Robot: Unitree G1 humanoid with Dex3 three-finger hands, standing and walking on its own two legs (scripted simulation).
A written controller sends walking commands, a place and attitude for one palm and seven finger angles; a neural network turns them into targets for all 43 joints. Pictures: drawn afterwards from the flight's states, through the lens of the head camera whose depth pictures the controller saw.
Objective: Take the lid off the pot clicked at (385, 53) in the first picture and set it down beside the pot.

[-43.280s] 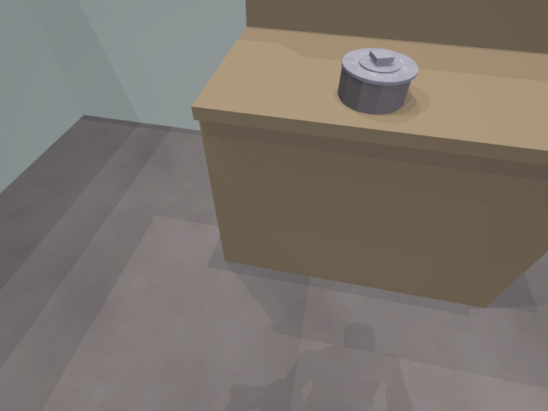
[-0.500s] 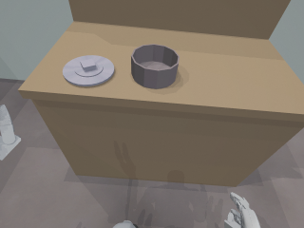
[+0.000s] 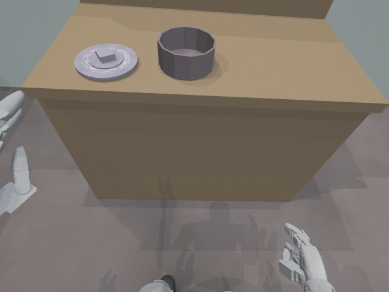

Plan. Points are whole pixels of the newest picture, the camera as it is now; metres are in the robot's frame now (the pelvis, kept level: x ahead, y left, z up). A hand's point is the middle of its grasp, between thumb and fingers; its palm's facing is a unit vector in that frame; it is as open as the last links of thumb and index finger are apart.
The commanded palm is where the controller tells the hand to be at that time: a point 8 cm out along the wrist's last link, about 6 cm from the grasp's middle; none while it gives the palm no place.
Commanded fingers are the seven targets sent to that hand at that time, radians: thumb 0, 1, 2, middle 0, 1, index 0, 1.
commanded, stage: stop stepping back and stand still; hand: left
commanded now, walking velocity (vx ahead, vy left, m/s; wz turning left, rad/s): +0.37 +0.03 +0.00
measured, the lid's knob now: (105, 53) +0.75 +0.30 +0.05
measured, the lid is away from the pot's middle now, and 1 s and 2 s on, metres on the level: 0.25 0.25 0.25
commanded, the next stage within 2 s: let the arm hang, fingers relaxed in 1.68 s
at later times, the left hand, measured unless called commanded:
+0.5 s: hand out of the picture +0.07 +0.22 +0.19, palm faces +0.23 -0.84 -0.48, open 7.4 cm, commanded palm +0.02 +0.29 +0.24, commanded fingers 0.00 0.90 0.90 -0.20 -0.30 -0.20 -0.30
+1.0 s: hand out of the picture +0.05 +0.23 -0.15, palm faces +0.14 -0.97 -0.18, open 7.4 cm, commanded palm none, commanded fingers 0.00 0.90 0.90 -0.20 -0.30 -0.20 -0.30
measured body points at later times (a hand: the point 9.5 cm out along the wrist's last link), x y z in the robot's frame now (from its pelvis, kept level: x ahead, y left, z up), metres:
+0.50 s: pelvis -0.11 +0.01 +0.00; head -0.10 +0.04 +0.45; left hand +0.05 +0.27 +0.22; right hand +0.03 -0.21 -0.08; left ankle -0.04 +0.11 -0.70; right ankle -0.12 -0.10 -0.73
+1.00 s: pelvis -0.07 +0.04 -0.02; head -0.09 +0.05 +0.43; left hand +0.04 +0.28 -0.13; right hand +0.03 -0.20 -0.15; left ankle -0.07 +0.14 -0.73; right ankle -0.09 -0.08 -0.73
